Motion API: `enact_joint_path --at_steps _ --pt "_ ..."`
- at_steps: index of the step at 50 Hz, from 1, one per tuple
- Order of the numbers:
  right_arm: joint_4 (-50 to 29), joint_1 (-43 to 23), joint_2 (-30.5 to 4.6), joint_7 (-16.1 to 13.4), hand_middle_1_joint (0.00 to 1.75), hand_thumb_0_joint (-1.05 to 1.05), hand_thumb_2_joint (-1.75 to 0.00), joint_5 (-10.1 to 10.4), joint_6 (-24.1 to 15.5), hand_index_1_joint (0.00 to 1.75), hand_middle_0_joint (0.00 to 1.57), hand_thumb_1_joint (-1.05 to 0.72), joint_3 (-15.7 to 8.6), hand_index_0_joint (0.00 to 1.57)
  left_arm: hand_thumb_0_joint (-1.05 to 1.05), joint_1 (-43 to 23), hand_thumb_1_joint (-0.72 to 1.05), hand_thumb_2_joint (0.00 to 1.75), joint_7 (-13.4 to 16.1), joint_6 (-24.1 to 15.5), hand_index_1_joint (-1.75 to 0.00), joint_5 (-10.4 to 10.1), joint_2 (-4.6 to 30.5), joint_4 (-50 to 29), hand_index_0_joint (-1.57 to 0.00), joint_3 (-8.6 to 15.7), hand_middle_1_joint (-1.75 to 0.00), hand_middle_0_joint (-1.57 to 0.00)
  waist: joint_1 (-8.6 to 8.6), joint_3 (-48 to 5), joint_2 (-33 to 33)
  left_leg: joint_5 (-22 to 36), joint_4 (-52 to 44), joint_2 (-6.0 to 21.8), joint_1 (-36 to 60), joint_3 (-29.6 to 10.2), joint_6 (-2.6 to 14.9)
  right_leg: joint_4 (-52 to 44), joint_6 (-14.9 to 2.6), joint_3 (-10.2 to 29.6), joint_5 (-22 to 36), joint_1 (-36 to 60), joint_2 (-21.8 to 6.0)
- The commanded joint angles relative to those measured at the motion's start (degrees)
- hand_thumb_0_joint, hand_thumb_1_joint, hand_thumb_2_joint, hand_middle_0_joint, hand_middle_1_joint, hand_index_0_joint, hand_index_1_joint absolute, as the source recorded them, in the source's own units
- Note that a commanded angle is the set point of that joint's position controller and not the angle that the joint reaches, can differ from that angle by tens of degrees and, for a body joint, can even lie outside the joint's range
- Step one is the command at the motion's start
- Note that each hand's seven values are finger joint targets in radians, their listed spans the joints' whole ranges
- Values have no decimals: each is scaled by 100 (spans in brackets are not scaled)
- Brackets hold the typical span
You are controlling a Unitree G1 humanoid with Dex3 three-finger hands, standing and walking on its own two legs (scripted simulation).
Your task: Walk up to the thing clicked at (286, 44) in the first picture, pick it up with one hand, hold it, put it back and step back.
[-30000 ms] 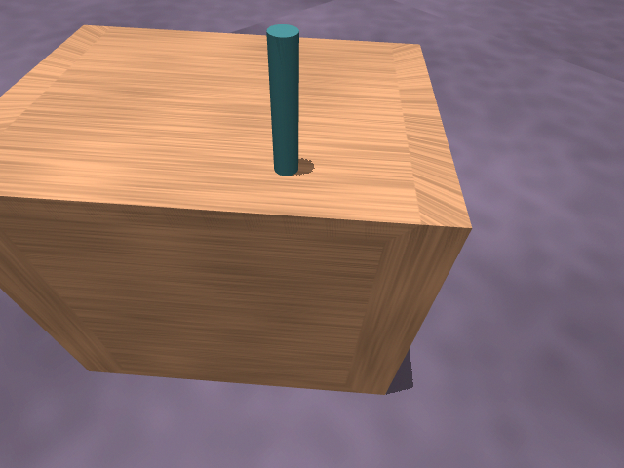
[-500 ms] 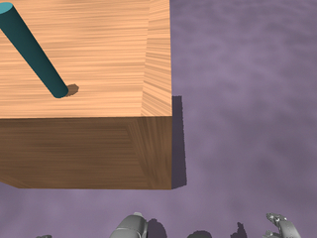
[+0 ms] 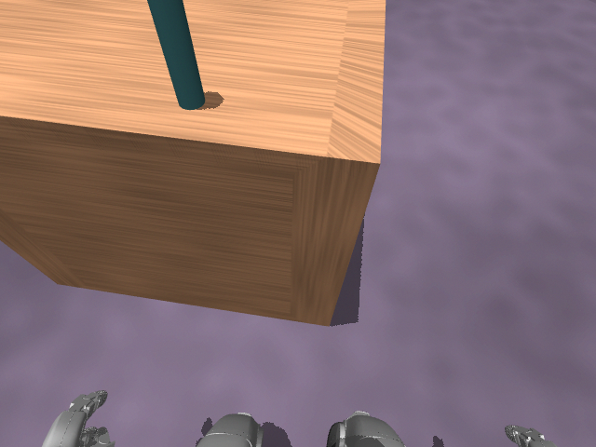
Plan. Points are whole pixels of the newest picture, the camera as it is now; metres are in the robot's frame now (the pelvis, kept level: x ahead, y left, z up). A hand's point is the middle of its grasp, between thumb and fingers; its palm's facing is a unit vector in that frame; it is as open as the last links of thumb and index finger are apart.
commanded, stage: step back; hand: left
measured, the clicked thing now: (173, 32) +0.63 +0.20 +0.17
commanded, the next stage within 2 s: none
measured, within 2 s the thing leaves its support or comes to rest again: neither
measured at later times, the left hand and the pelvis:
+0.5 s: hand out of the picture -0.09 +0.38 -0.15, palm faces -0.15 -0.91 -0.39, open 7.4 cm; pelvis -0.14 +0.11 +0.01, yaw -8 degrees
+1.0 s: hand out of the picture -0.13 +0.34 -0.12, palm faces -0.18 -0.88 -0.43, open 7.4 cm; pelvis -0.29 +0.09 +0.01, yaw -10 degrees
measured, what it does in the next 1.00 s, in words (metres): walks backwards: left foot, then right foot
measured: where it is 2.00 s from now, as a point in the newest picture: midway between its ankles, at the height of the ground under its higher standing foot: outside the picture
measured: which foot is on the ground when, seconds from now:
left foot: up 0.00-0.06, down 0.08-0.74, up 0.76-1.00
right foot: down 0.00-0.10, up 0.12-0.68, down 0.70-1.00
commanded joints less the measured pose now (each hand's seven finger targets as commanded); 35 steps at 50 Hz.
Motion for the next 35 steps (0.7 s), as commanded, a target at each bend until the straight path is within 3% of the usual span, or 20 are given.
enact_joint_path --at_steps 1,2,3,4,5,6,7,9,10,11,12,14,17,19,21,23,27,33,34,35 --pt "-168 852 -941 64 30 0 -90 -33 -65 30 20 -90 -339 20 0 -361 90 90 130 -97 -30 34 1802 -495 -20 552 -30 -20 -305 -1416 -814 342 -811 257 642 243 143 -1300 -855 1583 474 198 -1339" --pt "-83 1066 -937 98 30 0 -90 -39 -67 30 20 -90 -360 20 0 -451 90 90 117 -70 -30 17 1796 -500 -20 532 -30 -20 -430 -1392 -731 746 -1465 235 1052 384 194 -1132 -666 1400 5 -136 -1160" --pt "-11 1268 -1016 118 30 0 -90 -109 -74 30 20 -90 -412 20 0 -490 90 90 123 -37 -30 11 1626 -517 -20 480 -30 -20 -600 -1366 -358 1013 -2009 406 1419 -29 388 -465 -399 1246 -642 -673 -826" --pt "-95 1095 -1353 96 30 0 -90 -205 -93 30 20 -90 -486 20 0 -280 90 90 124 2 -30 -47 1253 -501 -20 402 -30 -20 -595 -1052 1302 744 -3373 1329 1016 -1612 811 1054 -132 725 -1835 -1292 318" --pt "-322 516 -1674 78 30 0 -90 -232 -97 30 20 -90 -520 20 0 -222 90 90 175 37 -30 -82 1305 -419 -20 436 -30 -20 -395 -772 1451 778 -3998 2068 180 -2510 1206 2386 24 906 -2344 -1318 1046" --pt "-457 88 -1806 51 30 0 -90 -194 -111 30 20 -90 -523 20 0 38 90 90 225 57 -30 -25 1423 -311 -20 486 -30 -20 -299 -705 1306 1205 -4034 2362 -282 -2506 1467 3125 35 1405 -2430 -1019 1058" --pt "-504 -81 -1757 14 30 0 -90 -206 -143 30 20 -90 -492 20 0 -99 90 90 238 69 -30 -27 1388 -225 -20 504 -30 -20 -342 -592 1333 1301 -4108 2282 -716 -2522 1367 3549 33 1645 -2294 -804 1109" --pt "-636 -576 -1366 -63 30 0 -90 -253 -194 30 20 -90 -359 20 0 191 90 90 189 116 -30 -100 1392 -17 -20 551 -30 -20 15 -394 960 1287 -3947 1617 -641 -1484 772 3926 64 1947 -1472 -1019 1146" --pt "-680 -775 -1232 -86 30 0 -90 -230 -215 30 20 -90 -341 20 0 602 90 90 160 136 -30 -134 1376 102 -20 553 -30 -20 261 -351 981 1135 -3866 1394 -366 -1098 652 3938 52 1936 -1095 -1154 1149" --pt "-703 -785 -1177 -90 30 0 -90 -188 -225 30 20 -90 -333 20 0 879 90 90 138 146 -30 -129 1391 194 -20 562 -30 -20 337 -365 953 1095 -3877 1331 -42 -963 555 3954 107 1891 -949 -1241 1178" --pt "-685 -694 -1066 -94 30 0 -90 -151 -257 30 20 -90 -327 20 0 1056 90 90 122 139 -30 -95 1351 245 -20 557 -30 -20 335 -535 909 1487 -3689 1375 490 -942 707 3986 179 1813 -886 -1264 1130" --pt "-614 -239 -867 -123 30 0 -90 -74 -319 30 20 -90 -318 20 0 1002 90 90 115 90 -30 -50 1303 186 -20 529 -30 -20 140 -927 672 2523 -3383 1383 1459 -796 816 3769 340 1695 -805 -1357 1030" --pt "-533 225 -850 -188 30 0 -90 25 -337 30 20 -90 -370 20 0 834 90 90 91 59 -30 -13 1237 2 -20 468 -30 -20 -110 -1287 556 3465 -3169 1362 2279 -487 660 3238 441 1616 -786 -1379 928" --pt "-581 273 -927 -199 30 0 -90 13 -315 30 20 -90 -419 20 0 859 90 90 78 70 -30 -11 1223 -68 -20 437 -30 -20 -216 -1412 634 3001 -3268 1484 2335 -604 726 2711 478 1501 -956 -1106 815" --pt "-641 216 -1013 -190 30 0 -90 -12 -300 30 20 -90 -472 20 0 978 90 90 76 107 -30 -21 1230 -58 -20 428 -30 -20 -226 -1434 608 2321 -3450 1779 2196 -839 971 2287 475 1472 -1283 -806 721" --pt "-709 85 -1102 -179 30 0 -90 -29 -283 30 20 -90 -527 20 0 1269 90 90 49 153 -30 -11 1294 5 -20 419 -30 -20 -134 -1443 552 1364 -3705 1851 1862 -834 901 1939 384 1381 -1325 -474 667" --pt "-710 -144 -1165 -147 30 0 -90 -72 -275 30 20 -90 -598 20 0 1697 90 90 -24 217 -30 7 1279 155 -20 442 -30 -20 28 -1428 602 350 -3990 2050 1260 -816 943 1262 167 1129 -1514 183 503" --pt "-722 -520 -1160 -138 30 0 -90 -125 -229 30 20 -90 -610 20 0 2418 90 90 -171 245 -30 33 1163 467 -20 495 -30 -20 287 -1430 681 -353 -4212 2052 235 -508 591 -282 -177 593 -1155 1282 360" --pt "-729 -601 -1081 -132 30 0 -90 -113 -235 30 20 -90 -567 20 0 2515 90 90 -177 246 -30 69 1200 519 -20 533 -30 -20 372 -1310 611 -308 -4118 1872 -163 -302 311 -528 -277 630 -1034 1537 381" --pt "-734 -643 -953 -137 30 0 -90 -95 -242 30 20 -90 -524 20 0 2504 90 90 -181 242 -30 104 1285 463 -20 567 -30 -20 426 -1206 180 -368 -3436 1437 -336 88 1 -981 -525 1130 -1303 1344 204"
